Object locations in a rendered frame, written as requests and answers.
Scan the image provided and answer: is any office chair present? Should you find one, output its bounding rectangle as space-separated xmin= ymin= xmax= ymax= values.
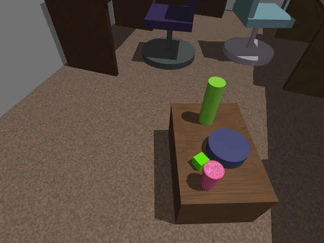
xmin=223 ymin=0 xmax=296 ymax=66
xmin=142 ymin=0 xmax=196 ymax=70

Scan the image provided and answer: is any desk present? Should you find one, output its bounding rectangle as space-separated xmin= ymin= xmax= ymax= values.
xmin=45 ymin=0 xmax=153 ymax=76
xmin=275 ymin=0 xmax=324 ymax=98

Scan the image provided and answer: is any bookshelf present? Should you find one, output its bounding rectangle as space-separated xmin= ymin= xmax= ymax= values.
xmin=155 ymin=0 xmax=227 ymax=18

